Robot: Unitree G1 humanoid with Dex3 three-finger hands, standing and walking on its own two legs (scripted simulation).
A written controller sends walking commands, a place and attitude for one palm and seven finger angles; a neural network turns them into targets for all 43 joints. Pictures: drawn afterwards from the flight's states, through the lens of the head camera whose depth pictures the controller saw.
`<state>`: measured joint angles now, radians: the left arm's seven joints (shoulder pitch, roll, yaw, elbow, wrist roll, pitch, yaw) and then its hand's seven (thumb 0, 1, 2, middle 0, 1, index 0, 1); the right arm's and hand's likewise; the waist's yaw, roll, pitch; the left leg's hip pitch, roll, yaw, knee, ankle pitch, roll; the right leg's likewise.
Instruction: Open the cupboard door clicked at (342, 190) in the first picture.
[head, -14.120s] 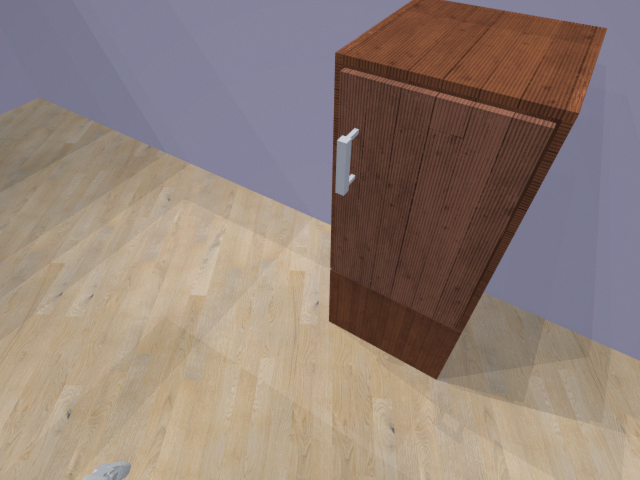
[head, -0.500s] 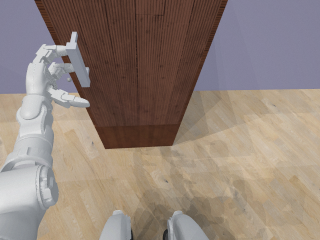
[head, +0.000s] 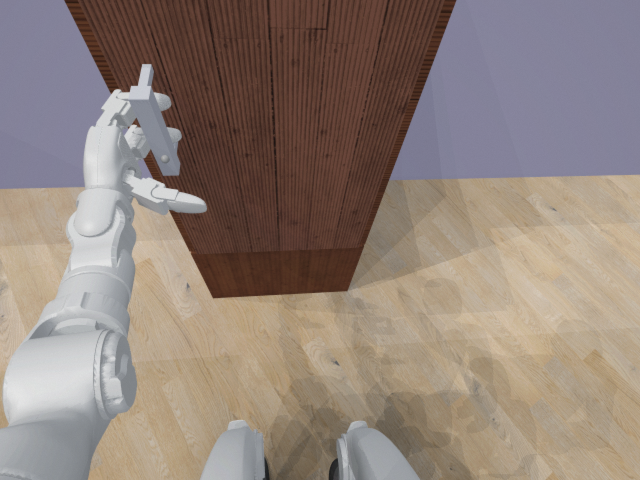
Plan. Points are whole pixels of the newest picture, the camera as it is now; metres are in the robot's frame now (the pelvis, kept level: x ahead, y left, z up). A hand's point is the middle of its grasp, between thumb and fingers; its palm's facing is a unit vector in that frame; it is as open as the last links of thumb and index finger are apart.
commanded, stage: slide the fingers in behind the handle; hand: left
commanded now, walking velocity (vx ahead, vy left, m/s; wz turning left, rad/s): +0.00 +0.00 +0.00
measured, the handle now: (159, 123) +0.54 +0.17 +0.08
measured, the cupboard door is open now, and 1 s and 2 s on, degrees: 0 0 27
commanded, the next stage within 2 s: close the thumb around the handle in 0.42 s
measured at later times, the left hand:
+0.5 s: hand (167, 158) +0.50 +0.16 +0.07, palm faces +0.01 -1.00 -0.02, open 13.9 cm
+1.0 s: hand (168, 158) +0.50 +0.16 +0.07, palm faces +0.02 -1.00 -0.01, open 8.0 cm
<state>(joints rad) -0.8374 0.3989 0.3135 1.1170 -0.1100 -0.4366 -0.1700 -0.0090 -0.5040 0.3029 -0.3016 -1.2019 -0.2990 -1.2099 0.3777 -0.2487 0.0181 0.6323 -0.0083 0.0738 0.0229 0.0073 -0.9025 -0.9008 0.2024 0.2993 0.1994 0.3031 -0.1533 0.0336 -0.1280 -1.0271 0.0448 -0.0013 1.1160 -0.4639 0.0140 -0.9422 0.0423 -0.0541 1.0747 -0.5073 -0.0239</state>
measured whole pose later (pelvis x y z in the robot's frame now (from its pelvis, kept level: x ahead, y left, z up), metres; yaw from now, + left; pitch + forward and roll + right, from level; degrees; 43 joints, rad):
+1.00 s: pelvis +0.00 +0.00 +0.00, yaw +0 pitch +21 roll -3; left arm -0.83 0.39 0.33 1.13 -0.09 -0.45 -0.14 0.00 0.37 0.68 -0.37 -1.30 -0.36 -1.30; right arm 0.37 -0.25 0.02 0.62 -0.01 0.08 0.02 0.01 -0.90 -0.90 0.20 0.30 0.20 0.30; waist -0.16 0.03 -0.13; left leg -1.02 0.04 0.01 1.11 -0.47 0.02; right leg -0.94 0.04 -0.05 1.08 -0.51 -0.02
